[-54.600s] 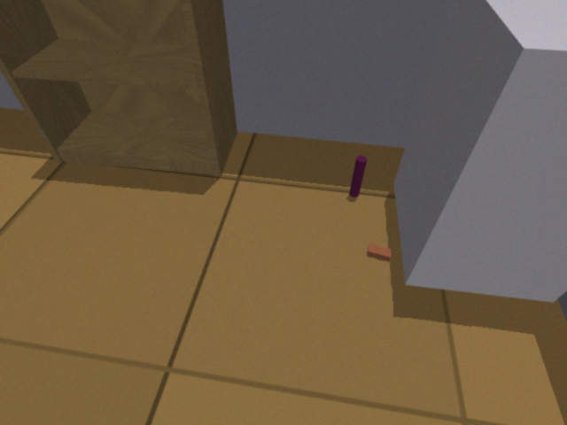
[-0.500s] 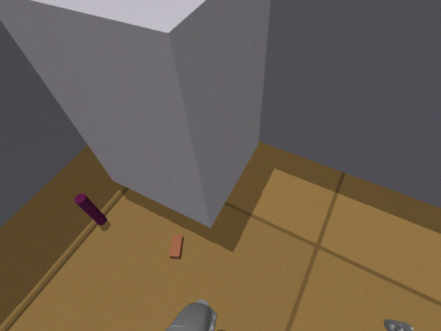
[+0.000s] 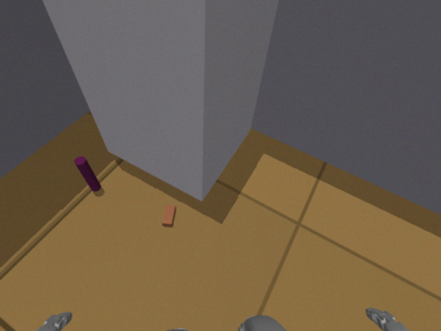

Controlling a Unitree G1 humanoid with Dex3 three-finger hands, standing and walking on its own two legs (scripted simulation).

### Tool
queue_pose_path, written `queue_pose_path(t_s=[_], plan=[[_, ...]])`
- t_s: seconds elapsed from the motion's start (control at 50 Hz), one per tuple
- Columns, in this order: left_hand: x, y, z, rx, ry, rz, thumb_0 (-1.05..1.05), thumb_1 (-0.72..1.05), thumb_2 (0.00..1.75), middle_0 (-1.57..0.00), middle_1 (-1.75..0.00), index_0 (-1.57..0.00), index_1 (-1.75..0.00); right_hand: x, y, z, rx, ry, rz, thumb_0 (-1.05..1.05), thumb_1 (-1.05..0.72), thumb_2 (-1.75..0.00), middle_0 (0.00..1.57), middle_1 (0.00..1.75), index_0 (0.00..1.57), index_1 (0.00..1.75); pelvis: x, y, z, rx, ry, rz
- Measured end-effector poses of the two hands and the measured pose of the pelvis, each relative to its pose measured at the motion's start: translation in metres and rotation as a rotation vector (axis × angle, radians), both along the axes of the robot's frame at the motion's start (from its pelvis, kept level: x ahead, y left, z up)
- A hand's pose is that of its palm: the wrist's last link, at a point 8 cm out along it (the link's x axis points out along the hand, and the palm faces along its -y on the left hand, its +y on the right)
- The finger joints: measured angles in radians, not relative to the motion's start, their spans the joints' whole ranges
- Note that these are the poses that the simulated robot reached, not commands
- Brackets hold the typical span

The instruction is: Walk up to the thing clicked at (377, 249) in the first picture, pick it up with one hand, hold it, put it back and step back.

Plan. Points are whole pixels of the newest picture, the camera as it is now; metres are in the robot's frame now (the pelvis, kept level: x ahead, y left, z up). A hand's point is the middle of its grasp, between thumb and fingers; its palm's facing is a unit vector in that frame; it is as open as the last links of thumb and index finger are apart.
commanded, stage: step back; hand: left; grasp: from above
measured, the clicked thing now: (169, 215) +0.67 +0.22 -0.75
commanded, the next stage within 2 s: none
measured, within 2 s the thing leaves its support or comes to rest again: neither
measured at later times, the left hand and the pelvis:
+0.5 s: hand out of the picture -0.06 +0.25 -0.13, palm faces -0.01 -0.90 -0.44, open 7.4 cm; pelvis -0.17 -0.02 -0.01, yaw +0 degrees
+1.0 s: hand out of the picture -0.28 +0.23 -0.16, palm faces -0.04 -0.92 -0.40, open 7.4 cm; pelvis -0.35 -0.03 -0.01, yaw -3 degrees
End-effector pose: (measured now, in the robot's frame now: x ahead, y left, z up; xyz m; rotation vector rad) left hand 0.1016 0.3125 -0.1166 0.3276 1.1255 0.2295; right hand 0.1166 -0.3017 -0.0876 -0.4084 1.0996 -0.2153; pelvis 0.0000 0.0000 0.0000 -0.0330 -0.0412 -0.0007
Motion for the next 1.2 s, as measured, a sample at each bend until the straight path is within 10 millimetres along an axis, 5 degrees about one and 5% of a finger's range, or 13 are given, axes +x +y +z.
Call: queue_pose_path(t_s=[0.16, 0.34, 0.52, 0.6, 0.72, 0.92, 1.04, 1.2], plan=[[-0.068, -0.010, -0.004, 0.021, 0.072, -0.051, 0.01, 0.90, 0.90, -0.20, -0.30, -0.20, -0.30, -0.053, -0.012, -0.010, 0.029, -0.065, -0.018, 0.00, -0.90, -0.90, 0.21, 0.30, 0.20, 0.30, -0.061, -0.009, -0.009, 0.014, -0.006, -0.063], [-0.165, -0.030, 0.017, 0.055, 0.122, -0.028, 0.01, 0.90, 0.90, -0.20, -0.30, -0.21, -0.30, -0.157, -0.042, -0.032, 0.063, 0.036, -0.099, 0.00, -0.90, -0.90, 0.21, 0.30, 0.20, 0.30, -0.124, -0.026, -0.005, 0.060, -0.005, -0.071], [-0.176, -0.023, 0.024, 0.078, -0.035, -0.034, 0.01, 0.90, 0.90, -0.20, -0.30, -0.21, -0.30, -0.257, -0.043, -0.039, 0.020, 0.208, -0.070, 0.00, -0.90, -0.90, 0.21, 0.30, 0.20, 0.30, -0.183, -0.022, -0.008, 0.060, 0.009, 0.022], [-0.186, -0.014, 0.008, 0.047, -0.089, -0.041, 0.01, 0.90, 0.90, -0.20, -0.30, -0.21, -0.30, -0.281, -0.031, -0.040, -0.001, 0.197, -0.049, 0.01, -0.91, -0.90, 0.21, 0.30, 0.20, 0.30, -0.217, -0.012, -0.018, 0.066, -0.003, 0.049], [-0.227, -0.014, 0.005, 0.002, -0.060, -0.012, 0.01, 0.90, 0.90, -0.20, -0.30, -0.20, -0.30, -0.306, -0.017, -0.021, 0.006, 0.135, -0.024, 0.00, -0.90, -0.90, 0.21, 0.30, 0.20, 0.30, -0.255, -0.010, -0.007, 0.022, -0.004, 0.041], [-0.337, -0.028, -0.005, 0.029, 0.050, -0.036, 0.01, 0.90, 0.90, -0.20, -0.30, -0.20, -0.30, -0.321, -0.038, -0.023, 0.015, -0.036, 0.013, 0.00, -0.90, -0.90, 0.21, 0.30, 0.20, 0.30, -0.327, -0.029, -0.017, 0.022, 0.015, -0.041], [-0.408, -0.038, 0.005, 0.034, 0.117, 0.000, 0.01, 0.90, 0.90, -0.20, -0.30, -0.21, -0.30, -0.366, -0.047, -0.029, 0.044, -0.006, -0.033, 0.00, -0.90, -0.90, 0.21, 0.30, 0.20, 0.30, -0.357, -0.035, -0.010, 0.038, -0.003, -0.041], [-0.440, -0.021, 0.005, 0.036, 0.065, 0.041, 0.01, 0.90, 0.90, -0.20, -0.30, -0.21, -0.30, -0.429, -0.038, -0.037, 0.042, 0.124, -0.017, 0.00, -0.90, -0.90, 0.21, 0.30, 0.20, 0.30, -0.383, -0.027, -0.011, 0.050, -0.003, 0.031]])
